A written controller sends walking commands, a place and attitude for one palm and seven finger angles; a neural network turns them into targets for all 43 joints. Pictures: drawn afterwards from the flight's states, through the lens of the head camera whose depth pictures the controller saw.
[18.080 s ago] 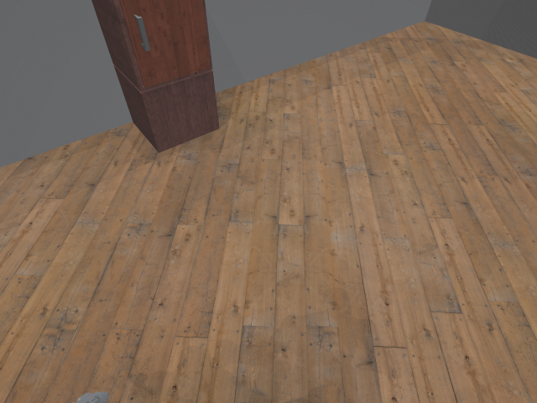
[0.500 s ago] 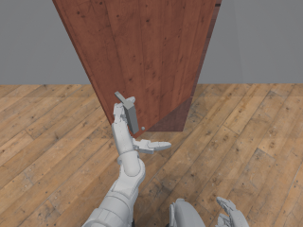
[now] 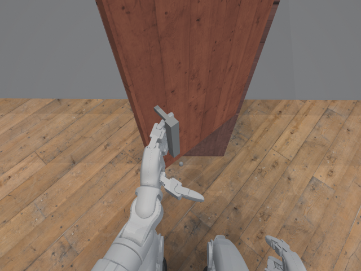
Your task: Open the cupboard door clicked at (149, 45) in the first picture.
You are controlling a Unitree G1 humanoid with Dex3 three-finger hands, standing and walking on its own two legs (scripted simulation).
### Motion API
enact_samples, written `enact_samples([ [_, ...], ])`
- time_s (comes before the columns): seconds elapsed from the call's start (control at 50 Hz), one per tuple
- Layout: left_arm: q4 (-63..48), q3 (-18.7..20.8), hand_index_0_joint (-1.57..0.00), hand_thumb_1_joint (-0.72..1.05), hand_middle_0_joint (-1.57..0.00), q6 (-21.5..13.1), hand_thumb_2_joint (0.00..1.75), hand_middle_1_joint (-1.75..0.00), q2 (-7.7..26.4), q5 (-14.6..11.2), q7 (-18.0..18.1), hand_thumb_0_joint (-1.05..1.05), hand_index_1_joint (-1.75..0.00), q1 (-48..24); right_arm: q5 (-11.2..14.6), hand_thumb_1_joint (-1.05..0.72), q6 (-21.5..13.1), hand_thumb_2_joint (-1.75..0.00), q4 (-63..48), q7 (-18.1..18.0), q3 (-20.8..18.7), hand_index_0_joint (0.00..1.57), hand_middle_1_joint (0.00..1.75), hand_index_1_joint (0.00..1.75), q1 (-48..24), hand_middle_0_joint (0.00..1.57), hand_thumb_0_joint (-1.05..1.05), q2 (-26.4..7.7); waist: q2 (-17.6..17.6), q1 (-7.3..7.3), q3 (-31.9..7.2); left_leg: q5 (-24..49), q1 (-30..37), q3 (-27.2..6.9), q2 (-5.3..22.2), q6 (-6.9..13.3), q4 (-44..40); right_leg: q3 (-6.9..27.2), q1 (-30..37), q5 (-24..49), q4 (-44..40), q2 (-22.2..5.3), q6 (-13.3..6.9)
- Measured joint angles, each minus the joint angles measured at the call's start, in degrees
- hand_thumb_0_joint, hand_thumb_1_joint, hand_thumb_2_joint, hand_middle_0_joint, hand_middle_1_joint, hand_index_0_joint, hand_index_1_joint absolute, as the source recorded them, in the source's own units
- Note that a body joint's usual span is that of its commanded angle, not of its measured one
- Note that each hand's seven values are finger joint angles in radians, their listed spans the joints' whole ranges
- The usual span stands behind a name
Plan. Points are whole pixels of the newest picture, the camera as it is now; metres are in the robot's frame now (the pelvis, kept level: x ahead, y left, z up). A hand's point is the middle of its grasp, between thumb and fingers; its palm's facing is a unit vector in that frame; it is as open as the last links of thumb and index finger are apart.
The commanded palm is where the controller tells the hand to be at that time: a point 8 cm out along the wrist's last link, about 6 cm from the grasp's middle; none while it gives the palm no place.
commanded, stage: slide the hand sideways off the handle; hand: left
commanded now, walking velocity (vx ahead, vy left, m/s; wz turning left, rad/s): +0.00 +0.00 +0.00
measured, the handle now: (167, 133) +0.41 +0.04 +0.04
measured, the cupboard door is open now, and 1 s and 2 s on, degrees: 41 42 42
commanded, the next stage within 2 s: draw the hand back to the body in 0.90 s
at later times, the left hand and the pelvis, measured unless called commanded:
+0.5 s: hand (159, 186) +0.29 +0.05 +0.02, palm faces -0.06 -1.00 +0.03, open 16.3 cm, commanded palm +0.27 +0.11 +0.02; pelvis +0.01 +0.00 +0.00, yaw +0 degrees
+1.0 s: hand (140, 202) +0.26 +0.09 +0.02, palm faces -0.05 -1.00 +0.01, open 16.3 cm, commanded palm +0.24 +0.14 +0.02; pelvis +0.01 -0.01 -0.01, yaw +0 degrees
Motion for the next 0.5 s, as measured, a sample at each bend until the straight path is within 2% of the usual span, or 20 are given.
enact_samples([
  [0.1,-2.7,-0.7,-0.16,-0.5,-0.11,-1.0,0.3,-0.32,-0.4,4.1,2.0,-0.01,-0.32,3.5,-0.3,-0.91,1.1,-0.89,-1.3,0.7,0.0,0.2,0.3,0.3,0.4,0.2,0.01,0.3,-0.8,-0.37,-0.5,-0.5,-0.3,0.5,0.1,0.2,0.6,0.5,-0.5,-0.4,0.6,0.1,0.2],
  [0.16,-4.0,-1.2,-0.15,-0.5,-0.12,-1.2,0.3,-0.31,0.3,5.0,1.7,-0.01,-0.31,5.2,-0.3,-0.91,1.8,-0.89,-1.7,0.5,0.3,0.2,0.3,0.3,-0.1,0.2,0.01,0.6,-1.1,-0.38,-0.3,-1.0,-0.5,0.5,0.2,0.3,1.2,0.5,-0.7,-0.7,1.1,0.2,0.2],
  [0.32,-9.1,-0.6,-0.15,-0.5,-0.15,-0.2,0.3,-0.3,2.2,2.9,-0.5,-0.01,-0.3,9.5,0.2,-0.91,2.4,-0.89,-2.6,-0.4,1.1,0.2,0.3,0.3,-1.9,0.2,0.01,1.4,-0.9,0.56,0.1,-1.2,0.2,0.3,0.2,0.1,1.1,0.3,0.2,-1.0,0.9,0.2,0.2],
  [0.5,-14.6,0.9,-0.15,-0.5,-0.15,-1.0,0.3,-0.3,4.6,0.3,-5.6,-0.01,-0.3,17.1,0.7,-0.91,1.0,-0.89,-3.7,-1.5,1.5,0.2,0.3,0.3,-3.0,0.2,0.01,1.5,-1.2,1.65,-0.3,-1.6,0.8,-0.4,0.2,-0.3,1.1,-0.3,1.1,-1.6,0.8,0.2,-0.2],
])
